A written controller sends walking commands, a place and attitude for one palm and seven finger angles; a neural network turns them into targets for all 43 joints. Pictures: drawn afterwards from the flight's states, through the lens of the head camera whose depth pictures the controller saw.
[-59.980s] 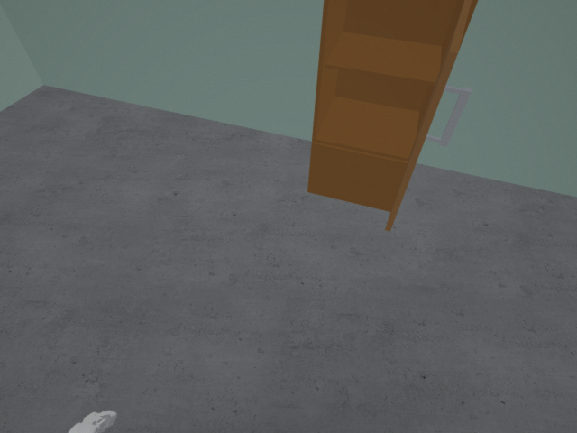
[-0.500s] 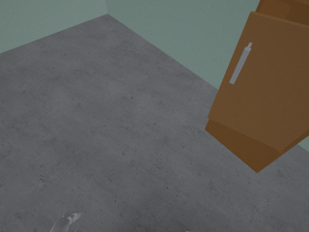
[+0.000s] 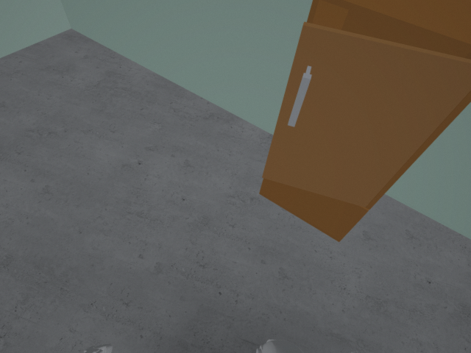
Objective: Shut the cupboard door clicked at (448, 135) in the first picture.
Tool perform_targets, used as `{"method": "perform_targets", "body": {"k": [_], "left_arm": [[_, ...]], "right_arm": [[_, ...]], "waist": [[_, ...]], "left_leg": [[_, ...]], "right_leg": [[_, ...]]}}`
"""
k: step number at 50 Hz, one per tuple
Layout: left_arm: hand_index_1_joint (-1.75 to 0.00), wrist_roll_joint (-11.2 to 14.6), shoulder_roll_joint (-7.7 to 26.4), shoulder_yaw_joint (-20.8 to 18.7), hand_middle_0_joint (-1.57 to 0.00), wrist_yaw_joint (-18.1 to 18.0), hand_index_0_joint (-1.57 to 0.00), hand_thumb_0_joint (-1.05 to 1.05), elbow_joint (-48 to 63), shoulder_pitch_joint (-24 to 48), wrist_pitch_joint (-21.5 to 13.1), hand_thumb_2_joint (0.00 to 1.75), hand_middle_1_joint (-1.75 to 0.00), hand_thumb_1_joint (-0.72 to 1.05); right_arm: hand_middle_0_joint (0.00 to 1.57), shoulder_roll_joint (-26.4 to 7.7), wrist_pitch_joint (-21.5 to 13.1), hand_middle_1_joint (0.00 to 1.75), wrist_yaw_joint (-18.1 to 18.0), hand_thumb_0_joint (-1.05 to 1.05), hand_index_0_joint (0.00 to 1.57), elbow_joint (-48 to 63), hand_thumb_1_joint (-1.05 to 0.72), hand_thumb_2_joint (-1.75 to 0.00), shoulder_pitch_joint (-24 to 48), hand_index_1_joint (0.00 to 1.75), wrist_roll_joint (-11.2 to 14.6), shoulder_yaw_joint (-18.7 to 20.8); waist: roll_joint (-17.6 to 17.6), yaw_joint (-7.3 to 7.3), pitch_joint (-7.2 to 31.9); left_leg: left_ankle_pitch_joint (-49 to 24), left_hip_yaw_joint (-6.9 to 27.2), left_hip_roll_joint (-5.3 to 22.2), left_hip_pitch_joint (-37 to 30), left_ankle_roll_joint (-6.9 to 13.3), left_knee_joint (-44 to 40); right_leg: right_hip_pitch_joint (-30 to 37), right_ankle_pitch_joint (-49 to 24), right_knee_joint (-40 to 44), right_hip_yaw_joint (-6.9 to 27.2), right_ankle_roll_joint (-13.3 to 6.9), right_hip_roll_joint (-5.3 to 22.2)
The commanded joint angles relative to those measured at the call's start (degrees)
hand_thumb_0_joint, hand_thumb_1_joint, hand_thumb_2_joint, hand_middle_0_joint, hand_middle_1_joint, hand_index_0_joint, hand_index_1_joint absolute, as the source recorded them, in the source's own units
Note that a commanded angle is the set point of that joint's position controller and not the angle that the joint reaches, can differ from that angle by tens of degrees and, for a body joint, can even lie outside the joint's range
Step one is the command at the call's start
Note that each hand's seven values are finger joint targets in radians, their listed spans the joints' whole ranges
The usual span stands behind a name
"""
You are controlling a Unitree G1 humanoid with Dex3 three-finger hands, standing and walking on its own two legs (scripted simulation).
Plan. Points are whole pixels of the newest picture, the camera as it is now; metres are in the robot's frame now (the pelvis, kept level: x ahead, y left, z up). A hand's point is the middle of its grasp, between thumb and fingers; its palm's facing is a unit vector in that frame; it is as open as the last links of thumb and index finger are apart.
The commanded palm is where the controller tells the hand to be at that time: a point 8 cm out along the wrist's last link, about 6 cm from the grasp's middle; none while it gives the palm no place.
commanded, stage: turn to face it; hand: left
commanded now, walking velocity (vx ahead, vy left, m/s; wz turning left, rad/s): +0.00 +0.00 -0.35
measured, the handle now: (299, 97) +0.72 -0.12 +0.00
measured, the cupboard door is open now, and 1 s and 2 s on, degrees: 18 18 18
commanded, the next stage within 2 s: take the last steps up to it in 0.24 s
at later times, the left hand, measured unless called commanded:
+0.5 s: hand out of the picture +0.12 +0.16 -0.17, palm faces -0.16 -0.97 -0.17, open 7.4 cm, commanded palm none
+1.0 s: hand (229, 276) +0.29 +0.02 -0.17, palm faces -0.34 -0.92 -0.18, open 7.4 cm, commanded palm none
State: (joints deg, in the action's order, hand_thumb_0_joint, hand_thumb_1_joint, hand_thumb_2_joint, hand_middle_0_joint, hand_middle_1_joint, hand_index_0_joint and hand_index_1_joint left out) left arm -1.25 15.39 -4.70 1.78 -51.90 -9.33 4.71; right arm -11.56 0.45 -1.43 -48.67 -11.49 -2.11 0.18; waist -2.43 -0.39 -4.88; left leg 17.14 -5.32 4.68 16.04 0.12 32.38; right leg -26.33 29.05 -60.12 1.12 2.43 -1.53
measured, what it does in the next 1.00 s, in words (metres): walks ahead, turning right: right foot, then left foot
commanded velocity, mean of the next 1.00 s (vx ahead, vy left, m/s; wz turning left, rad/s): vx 0.19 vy -0.08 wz -0.17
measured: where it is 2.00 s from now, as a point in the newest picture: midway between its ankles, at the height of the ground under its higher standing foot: (261, 352)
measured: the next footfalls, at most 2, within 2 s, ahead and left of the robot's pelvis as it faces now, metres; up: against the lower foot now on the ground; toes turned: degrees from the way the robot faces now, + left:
right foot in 0.22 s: +0.02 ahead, -0.15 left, +0.00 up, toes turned -9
left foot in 0.52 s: +0.09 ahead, +0.10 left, +0.00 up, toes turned -4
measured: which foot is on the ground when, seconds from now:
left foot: down 0.00-0.22, up 0.24-0.50, down 0.52-0.94, up 0.96-1.00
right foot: up 0.00-0.20, down 0.22-0.50, up 0.52-0.92, down 0.94-1.00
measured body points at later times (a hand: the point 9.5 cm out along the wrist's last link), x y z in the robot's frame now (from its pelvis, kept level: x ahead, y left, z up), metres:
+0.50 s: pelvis +0.03 -0.01 +0.00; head +0.05 +0.00 +0.44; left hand +0.13 +0.21 -0.16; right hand +0.02 -0.27 -0.14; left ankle +0.04 +0.10 -0.73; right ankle -0.02 -0.14 -0.74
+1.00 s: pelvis +0.13 -0.12 -0.01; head +0.18 -0.14 +0.43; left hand +0.31 +0.07 -0.16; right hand -0.03 -0.32 -0.16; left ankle +0.06 +0.07 -0.69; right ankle +0.14 -0.24 -0.74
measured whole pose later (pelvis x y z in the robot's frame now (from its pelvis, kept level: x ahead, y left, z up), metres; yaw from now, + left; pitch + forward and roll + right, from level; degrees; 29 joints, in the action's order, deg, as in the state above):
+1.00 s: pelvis +0.13 -0.12 -0.01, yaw -17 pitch +1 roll -1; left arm -1.4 11.1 -3.0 2.2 -56.5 -5.9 -1.9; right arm -10.8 0.4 -0.6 -62.8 -23.8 -1.1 2.2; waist 0.8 3.4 -5.6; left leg 30.4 -3.7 9.2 13.3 -2.0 53.3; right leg -21.6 14.2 -35.6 -5.5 -1.4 1.7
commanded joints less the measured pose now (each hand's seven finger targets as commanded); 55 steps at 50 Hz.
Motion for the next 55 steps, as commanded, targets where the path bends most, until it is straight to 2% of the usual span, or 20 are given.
{"method": "perform_targets", "body": {"k": [1, 6, 8, 9, 10, 11, 17, 23, 24, 25, 26, 30, 34, 42, 45, 46, 47, 50, 52, 55], "left_arm": [[-0.3, 0.36, 2.15, -0.31, -0.2, 0.44, -0.2, 0.0, 5.74, 2.81, -1.61, 0.9, -0.3, 0.9], [-0.3, 0.29, 1.38, 0.37, -0.2, 0.16, -0.2, 0.0, 5.39, 2.86, -2.06, 0.9, -0.3, 0.9], [-0.3, 0.31, 2.14, 0.12, -0.2, -0.06, -0.2, 0.0, 3.82, -1.75, -2.55, 0.9, -0.3, 0.9], [-0.3, 0.03, 4.42, -0.32, -0.2, -0.35, -0.2, 0.0, 2.82, -5.05, -3.08, 0.9, -0.3, 0.9], [-0.3, -0.57, 9.87, -1.28, -0.2, -1.12, -0.2, 0.0, 1.9, -6.88, -3.84, 0.9, -0.3, 0.9], [-0.3, -0.08, 12.52, -1.46, -0.2, -1.66, -0.2, 0.0, 0.97, -9.01, -4.05, 0.9, -0.3, 0.9], [-0.3, -0.27, 6.73, -0.27, -0.2, -2.92, -0.2, 0.0, 2.4, 0.2, -4.07, 0.9, -0.3, 0.9], [-0.3, -0.11, 6.8, -0.9, -0.2, -1.46, -0.2, 0.0, 0.84, 0.89, -3.51, 0.9, -0.3, 0.9], [-0.3, 0.19, 4.44, -0.47, -0.2, -1.15, -0.2, 0.0, 1.14, 1.42, -3.32, 0.9, -0.3, 0.9], [-0.3, 0.61, -0.09, 0.41, -0.2, -0.58, -0.2, 0.0, 2.52, 0.63, -3.05, 0.9, -0.3, 0.9], [-0.3, -0.09, 0.59, 0.49, -0.2, -0.22, -0.2, 0.0, 5.2, 4.35, -3.42, 0.9, -0.3, 0.9], [-0.3, -0.99, 1.66, -0.75, -0.2, 1.44, -0.2, 0.0, 1.81, 2.21, -3.49, 0.9, -0.3, 0.9], [-0.3, -0.43, -0.75, 0.18, -0.2, 1.74, -0.2, 0.0, 0.87, 1.76, -3.19, 0.9, -0.3, 0.9], [-0.3, -0.23, -1.12, 0.86, -0.2, 1.96, -0.2, 0.0, 1.03, 6.98, -4.16, 0.9, -0.3, 0.9], [-0.3, -0.25, 1.9, -0.07, -0.2, 1.37, -0.2, 0.0, -3.86, -6.43, -5.65, 0.9, -0.3, 0.9], [-0.3, -0.54, 6.77, -1.03, -0.2, 0.47, -0.2, 0.0, -6.54, -14.74, -6.44, 0.9, -0.3, 0.9], [-0.3, -0.29, 11.48, -2.21, -0.2, -0.53, -0.2, 0.0, -8.72, -20.85, -6.91, 0.9, -0.3, 0.9], [-0.3, 0.45, 5.4, -0.2, -0.2, -1.98, -0.2, 0.0, -6.38, -8.75, -6.61, 0.9, -0.3, 0.9], [-0.3, -0.03, 1.54, 0.85, -0.2, -2.54, -0.2, 0.0, -5.08, -3.13, -7.08, 0.9, -0.3, 0.9], [-0.3, -0.26, -0.24, 1.41, -0.2, -2.54, -0.2, 0.0, -5.5, -3.14, -7.66, 0.9, -0.3, 0.9]], "right_arm": [[0.2, -12.13, -0.46, 0.3, -1.2, 0.0, 0.2, 1.67, -0.9, -0.9, -3.59, 0.3, 0.2, 3.85], [0.2, -13.16, 0.1, 0.3, -0.51, 0.0, 0.2, -0.32, -0.9, -0.9, -5.09, 0.3, 0.28, 4.66], [0.2, -13.4, 0.3, 0.3, -0.37, 0.0, 0.2, -0.51, -0.9, -0.9, -2.94, 0.3, 0.67, 4.88], [0.2, -12.21, 0.34, 0.3, -0.09, 0.0, 0.2, -0.42, -0.9, -0.9, -2.8, 0.3, 1.13, 4.9], [0.2, -8.22, 0.39, 0.3, 0.18, 0.0, 0.2, 0.91, -0.9, -0.9, -2.63, 0.3, 1.66, 4.24], [0.2, -6.91, 0.88, 0.3, 0.16, 0.0, 0.2, 2.39, -0.9, -0.9, 0.26, 0.3, 1.5, 3.51], [0.2, -6.18, 1.33, 0.3, 0.22, 0.0, 0.2, -2.61, -0.9, -0.9, -2.84, 0.3, 1.34, 3.15], [0.2, -5.51, -0.49, 0.3, 0.25, 0.0, 0.2, -4.04, -0.9, -0.9, -8.66, 0.3, 0.47, 2.94], [0.2, -7.38, -1.23, 0.3, -0.01, 0.0, 0.2, -5.41, -0.9, -0.9, -13.35, 0.3, 0.3, 3.3], [0.2, -13.26, -1.71, 0.3, -0.42, 0.0, 0.2, -6.56, -0.9, -0.9, -17.93, 0.3, -0.72, 4.5], [0.2, -16.3, -1.81, 0.3, -1.11, 0.0, 0.2, -6.29, -0.9, -0.9, -20.91, 0.3, -0.59, 4.85], [0.2, -10.17, -3.08, 0.3, -1.27, 0.0, 0.2, -4.39, -0.9, -0.9, -11.19, 0.3, -0.24, 3.03], [0.2, -9.14, -3.82, 0.3, -1.26, 0.0, 0.2, -6.61, -0.9, -0.9, -14.19, 0.3, 0.12, 3.07], [0.2, -10.04, -3.03, 0.3, -0.4, 0.0, 0.2, -9.27, -0.9, -0.9, -15.39, 0.3, -0.29, 4.35], [0.2, -10.45, -2.55, 0.3, -0.03, 0.0, 0.2, -9.51, -0.9, -0.9, -12.73, 0.3, 0.42, 4.52], [0.2, -7.41, -2.73, 0.3, 0.72, 0.0, 0.2, -9.19, -0.9, -0.9, -12.68, 0.3, 1.18, 3.98], [0.2, -2.18, -2.94, 0.3, 0.62, 0.0, 0.2, -6.83, -0.9, -0.9, -11.65, 0.3, 1.98, 2.69], [0.2, -4.44, -2.43, 0.3, 0.28, 0.0, 0.2, -6.89, -0.9, -0.9, -6.65, 0.3, 1.33, 3.54], [0.2, -2.02, -1.8, 0.3, 0.68, 0.0, 0.2, -8.42, -0.9, -0.9, -9.05, 0.3, 0.62, 2.92], [0.2, 0.12, -0.92, 0.3, 0.91, 0.0, 0.2, -8.64, -0.9, -0.9, -10.21, 0.3, 0.4, 2.37]], "waist": [[13.55, 2.02, 6.61], [15.31, 2.61, 7.13], [13.48, -0.2, 8.27], [8.38, -1.49, 9.45], [-7.65, -2.09, 9.83], [-10.55, -3.76, 8.35], [-7.27, 1.37, 7.42], [-7.15, 3.46, 3.77], [0.05, 5.81, 4.17], [19.35, 7.05, 3.64], [18.84, 8.33, 0.96], [10.03, 2.49, -1.99], [10.1, 2.44, 0.92], [13.7, 3.76, -0.07], [8.08, -2.56, 6.42], [-1.98, -6.09, 10.67], [-15.58, -7.5, 14.19], [-8.25, -2.25, 5.51], [-3.35, 1.71, 5.28], [-4.32, 3.1, 4.71]], "left_leg": [[-33.88, 6.35, 13.49, -10.69, 7.54, -9.65], [-29.85, 5.19, 14.12, -8.74, 7.03, -7.79], [-24.28, 3.04, 12.95, -5.43, 4.32, -3.38], [-16.8, 0.59, 10.3, -1.57, 1.38, 2.09], [2.32, -4.44, 3.09, 10.66, -2.4, 12.0], [19.84, -0.83, -0.74, 15.35, -3.44, 22.5], [8.36, 3.88, -0.02, 11.83, -4.1, 26.37], [1.45, -1.58, -2.49, -6.24, -3.06, -1.15], [3.13, 2.44, -0.24, -14.23, -2.26, -8.88], [17.16, 22.86, 14.36, -17.75, 1.9, -18.13], [23.96, 36.53, 24.19, -13.22, 6.93, -24.69], [5.99, 18.35, 16.87, -6.23, 4.65, -23.59], [-9.43, 6.94, 14.53, -11.89, 5.46, -21.06], [-12.08, 1.63, 14.87, -9.47, 5.6, -18.12], [-19.73, -3.54, 10.2, -6.11, 2.04, -2.42], [-12.74, -6.42, 6.11, 5.56, 0.37, 11.22], [19.63, -5.2, -2.33, 18.54, -1.17, 28.18], [10.07, 5.43, 2.57, 20.7, 0.11, 40.08], [6.95, 4.18, 3.61, 14.49, -0.76, 32.4], [4.92, 1.35, 1.74, 8.74, -1.4, 20.72]], "right_leg": [[-1.26, -0.65, 4.09, -3.16, 0.22, 2.34], [6.71, -4.15, 17.82, -6.14, -1.1, 0.83], [15.12, -15.13, 30.52, -6.58, -1.81, 0.77], [21.43, -22.11, 37.16, -2.69, -2.83, 3.71], [29.08, -33.81, 41.06, 13.33, -7.32, 16.53], [25.76, -45.99, 41.24, 19.63, -13.7, 24.76], [17.8, -41.83, 39.02, 7.62, -13.08, 15.03], [4.97, -1.27, 40.42, 10.23, -10.88, 10.73], [-1.95, 2.99, 33.43, 8.01, -8.54, 7.25], [-11.32, 5.11, 16.26, 0.47, -4.62, -0.95], [-14.85, 5.09, 5.39, -0.35, -3.89, -0.24], [-13.2, -10.77, -7.42, 1.98, -2.34, 4.79], [-12.53, -15.02, -1.78, -0.66, -1.25, 4.89], [-0.61, -14.92, 21.15, -6.59, -2.42, 4.37], [20.08, -18.09, 32.75, -8.88, -4.32, 0.82], [34.65, -14.27, 36.34, 0.27, -7.29, 8.23], [42.1, -18.33, 41.92, 20.62, -12.94, 22.58], [24.04, -15.6, 46.9, 16.67, -15.45, 21.25], [17.57, -25.41, 45.65, 5.14, -14.0, 17.61], [13.67, -31.35, 45.79, 0.75, -13.82, 15.44]]}}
